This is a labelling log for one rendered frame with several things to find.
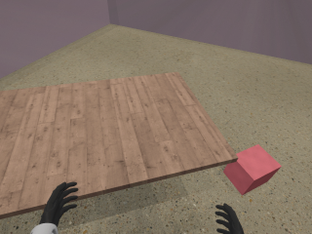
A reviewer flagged robot left forearm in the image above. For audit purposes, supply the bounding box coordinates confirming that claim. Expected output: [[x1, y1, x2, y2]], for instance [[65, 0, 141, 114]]
[[30, 222, 59, 234]]

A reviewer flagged carton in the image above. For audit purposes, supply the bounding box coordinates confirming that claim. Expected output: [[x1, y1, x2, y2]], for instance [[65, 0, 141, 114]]
[[223, 144, 282, 196]]

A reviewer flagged robot left hand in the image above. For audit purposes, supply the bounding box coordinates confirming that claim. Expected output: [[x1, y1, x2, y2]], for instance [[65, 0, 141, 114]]
[[39, 182, 79, 227]]

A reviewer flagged robot right hand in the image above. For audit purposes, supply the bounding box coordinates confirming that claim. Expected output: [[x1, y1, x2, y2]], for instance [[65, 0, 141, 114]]
[[215, 203, 245, 234]]

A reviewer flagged table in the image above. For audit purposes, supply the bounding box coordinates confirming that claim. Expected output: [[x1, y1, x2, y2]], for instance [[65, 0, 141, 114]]
[[0, 72, 238, 219]]

